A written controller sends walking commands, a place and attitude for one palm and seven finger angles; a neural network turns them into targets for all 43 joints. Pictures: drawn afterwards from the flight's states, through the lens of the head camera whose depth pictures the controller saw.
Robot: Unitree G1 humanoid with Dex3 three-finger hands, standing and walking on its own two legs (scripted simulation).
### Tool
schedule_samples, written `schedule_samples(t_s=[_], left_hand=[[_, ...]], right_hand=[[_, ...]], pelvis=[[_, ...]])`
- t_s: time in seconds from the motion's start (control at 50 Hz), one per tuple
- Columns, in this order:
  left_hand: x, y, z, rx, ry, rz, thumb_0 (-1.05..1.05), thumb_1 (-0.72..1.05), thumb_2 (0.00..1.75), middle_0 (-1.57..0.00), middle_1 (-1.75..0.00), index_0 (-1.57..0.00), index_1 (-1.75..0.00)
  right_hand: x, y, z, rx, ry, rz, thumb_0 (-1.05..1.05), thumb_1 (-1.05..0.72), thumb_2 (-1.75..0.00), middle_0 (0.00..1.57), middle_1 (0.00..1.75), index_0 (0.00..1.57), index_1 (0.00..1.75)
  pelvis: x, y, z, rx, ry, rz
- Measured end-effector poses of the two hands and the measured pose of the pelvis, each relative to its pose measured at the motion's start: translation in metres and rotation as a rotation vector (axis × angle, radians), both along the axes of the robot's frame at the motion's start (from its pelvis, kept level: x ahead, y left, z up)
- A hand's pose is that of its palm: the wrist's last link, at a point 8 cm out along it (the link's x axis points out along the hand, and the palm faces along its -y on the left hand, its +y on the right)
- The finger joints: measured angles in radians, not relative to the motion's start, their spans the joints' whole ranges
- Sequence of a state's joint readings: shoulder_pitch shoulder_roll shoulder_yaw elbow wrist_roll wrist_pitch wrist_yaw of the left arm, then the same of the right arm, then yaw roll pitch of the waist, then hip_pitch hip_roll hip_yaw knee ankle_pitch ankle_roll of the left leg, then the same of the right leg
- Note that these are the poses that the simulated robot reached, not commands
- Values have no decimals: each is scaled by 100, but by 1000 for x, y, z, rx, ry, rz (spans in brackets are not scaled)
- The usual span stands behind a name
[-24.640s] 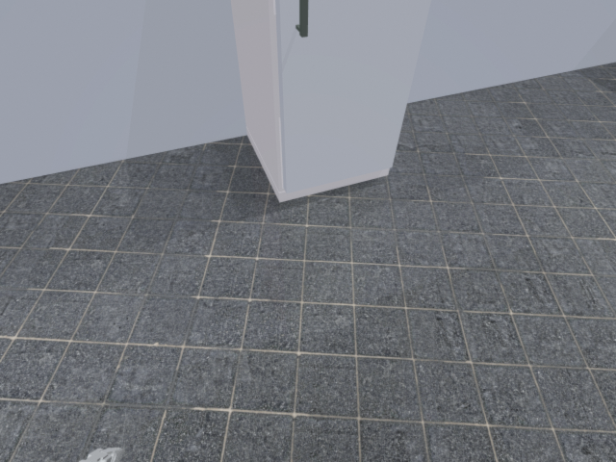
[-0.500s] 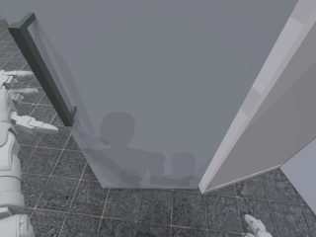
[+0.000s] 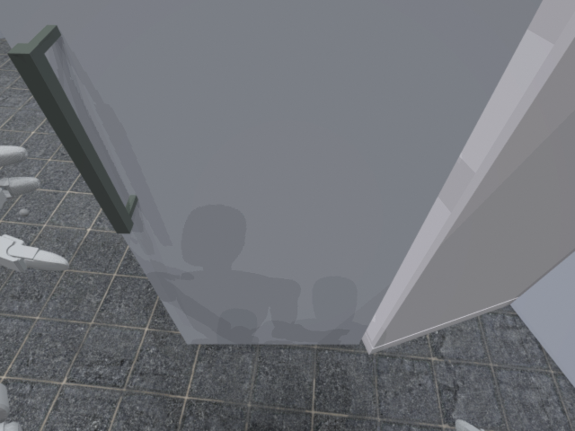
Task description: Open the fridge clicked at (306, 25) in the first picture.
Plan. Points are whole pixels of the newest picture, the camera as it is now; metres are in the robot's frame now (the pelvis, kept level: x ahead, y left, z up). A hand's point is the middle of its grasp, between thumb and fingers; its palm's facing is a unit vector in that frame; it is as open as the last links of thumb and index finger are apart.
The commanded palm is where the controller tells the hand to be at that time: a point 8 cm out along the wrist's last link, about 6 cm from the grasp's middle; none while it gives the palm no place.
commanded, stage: slip the hand off the handle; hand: left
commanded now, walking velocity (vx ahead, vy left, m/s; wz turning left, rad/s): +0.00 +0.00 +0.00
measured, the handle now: (93, 149) +0.41 +0.28 +0.18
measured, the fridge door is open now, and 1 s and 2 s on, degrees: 72 72 72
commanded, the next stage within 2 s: draw the hand back to the body in 0.50 s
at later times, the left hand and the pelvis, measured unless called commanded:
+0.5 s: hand out of the picture +0.24 +0.33 +0.14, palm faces +0.39 -0.89 -0.22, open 14.7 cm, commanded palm +0.19 +0.37 +0.15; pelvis -0.02 -0.01 +0.00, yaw +2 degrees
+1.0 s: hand out of the picture +0.21 +0.30 +0.17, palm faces +0.27 -0.96 -0.02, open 14.7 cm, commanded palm +0.16 +0.34 +0.17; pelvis -0.01 -0.02 +0.01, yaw +2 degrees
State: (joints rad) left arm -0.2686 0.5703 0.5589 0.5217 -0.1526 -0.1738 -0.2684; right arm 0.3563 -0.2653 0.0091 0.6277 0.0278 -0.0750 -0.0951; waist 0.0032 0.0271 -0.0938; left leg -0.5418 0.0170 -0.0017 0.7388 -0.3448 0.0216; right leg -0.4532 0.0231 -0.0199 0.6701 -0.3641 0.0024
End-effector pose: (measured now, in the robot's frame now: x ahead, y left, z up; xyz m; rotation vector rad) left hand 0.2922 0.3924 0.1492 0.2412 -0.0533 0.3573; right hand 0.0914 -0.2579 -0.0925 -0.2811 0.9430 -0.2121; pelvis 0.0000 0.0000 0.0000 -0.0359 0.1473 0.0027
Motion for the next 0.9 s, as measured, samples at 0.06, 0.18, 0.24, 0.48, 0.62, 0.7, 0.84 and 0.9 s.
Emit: schedule_samples(t_s=[0.06,0.18,0.24,0.48,0.62,0.7,0.84,0.9], left_hand=[[-12,-1,-4,-8,-2,12,-2,-55,20,-25,-115,-25,-115],[-40,-4,-6,3,-16,25,-2,-55,20,-25,-115,-25,-115],[-54,-6,-4,5,-31,29,-2,-55,20,-25,-115,-25,-115],[-93,-17,-4,-1,-13,36,-2,-55,20,-25,-115,-25,-115],[-105,-25,0,17,-25,38,-2,-55,20,-25,-115,-25,-115],[-104,-26,-3,-169,-65,-21,-2,-55,20,-25,-115,-26,-115],[-98,-39,9,-205,17,-138,-2,-55,20,-25,-115,-25,-115],[-104,-45,17,-195,-12,-134,-2,-55,20,-25,-115,-25,-115]], right_hand=[[3,1,1,-2,-15,10,1,-90,-90,20,30,20,30],[21,7,7,-3,-95,44,1,-90,-90,20,30,20,30],[33,11,12,0,-144,67,1,-90,-90,20,30,20,30],[69,29,28,26,-291,159,1,-90,-90,20,30,20,30],[71,29,28,30,-301,180,1,-90,-90,21,30,20,30],[68,25,26,32,-297,154,1,-90,-90,21,30,20,30],[70,18,42,42,-390,130,2,-90,-90,20,30,20,30],[72,16,48,56,-425,129,2,-90,-90,20,30,20,30]], pelvis=[[-3,0,0,1,-7,2],[-9,-1,-1,1,-27,9],[-12,-1,-1,1,-39,14],[-19,-6,2,5,-76,36],[-18,-11,3,8,-86,40],[-17,-13,5,6,-106,48],[-12,-15,10,14,-136,35],[-11,-15,11,17,-139,28]])
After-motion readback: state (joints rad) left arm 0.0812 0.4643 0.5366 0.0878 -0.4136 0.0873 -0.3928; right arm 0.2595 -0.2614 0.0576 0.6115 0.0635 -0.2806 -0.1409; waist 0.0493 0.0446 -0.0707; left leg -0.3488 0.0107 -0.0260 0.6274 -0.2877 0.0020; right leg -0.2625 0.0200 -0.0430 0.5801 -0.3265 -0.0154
